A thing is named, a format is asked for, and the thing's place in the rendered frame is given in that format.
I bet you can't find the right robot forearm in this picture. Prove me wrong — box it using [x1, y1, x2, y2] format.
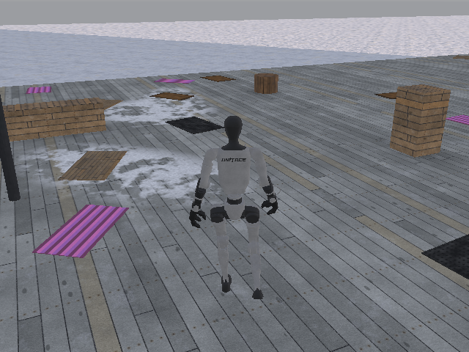
[262, 176, 277, 203]

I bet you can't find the robot left shin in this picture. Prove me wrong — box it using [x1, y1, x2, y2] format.
[217, 236, 229, 282]

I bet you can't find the robot right upper arm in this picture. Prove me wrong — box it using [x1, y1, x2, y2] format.
[249, 147, 270, 187]

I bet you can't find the robot left upper arm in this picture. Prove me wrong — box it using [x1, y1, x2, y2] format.
[199, 148, 218, 189]

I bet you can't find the right robot hand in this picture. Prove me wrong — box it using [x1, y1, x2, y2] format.
[261, 200, 278, 215]

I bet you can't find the left robot hand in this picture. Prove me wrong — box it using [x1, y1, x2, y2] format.
[189, 210, 206, 228]

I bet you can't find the right robot foot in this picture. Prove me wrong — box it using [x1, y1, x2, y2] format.
[252, 288, 264, 299]

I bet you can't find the left robot forearm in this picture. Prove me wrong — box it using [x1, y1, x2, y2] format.
[191, 178, 206, 212]

